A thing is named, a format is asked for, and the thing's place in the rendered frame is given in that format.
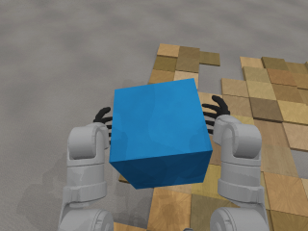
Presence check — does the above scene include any right robot upper arm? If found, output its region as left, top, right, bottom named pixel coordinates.
left=210, top=207, right=269, bottom=231

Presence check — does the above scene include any robot left hand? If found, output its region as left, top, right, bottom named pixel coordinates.
left=93, top=107, right=113, bottom=144

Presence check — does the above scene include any left robot forearm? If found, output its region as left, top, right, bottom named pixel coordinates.
left=57, top=122, right=110, bottom=231

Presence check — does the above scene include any left robot upper arm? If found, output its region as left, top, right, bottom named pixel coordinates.
left=58, top=208, right=114, bottom=231

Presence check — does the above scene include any right robot forearm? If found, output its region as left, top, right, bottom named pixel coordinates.
left=212, top=115, right=270, bottom=231

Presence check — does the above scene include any carton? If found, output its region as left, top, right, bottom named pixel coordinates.
left=109, top=78, right=213, bottom=190

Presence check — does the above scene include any robot right hand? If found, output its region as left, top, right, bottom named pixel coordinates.
left=201, top=95, right=230, bottom=135

